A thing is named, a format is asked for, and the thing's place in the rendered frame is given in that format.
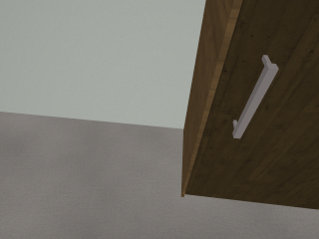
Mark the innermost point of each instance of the wardrobe door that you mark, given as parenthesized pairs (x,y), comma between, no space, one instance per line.
(276,161)

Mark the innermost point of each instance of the handle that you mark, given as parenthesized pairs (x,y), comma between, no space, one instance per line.
(266,77)

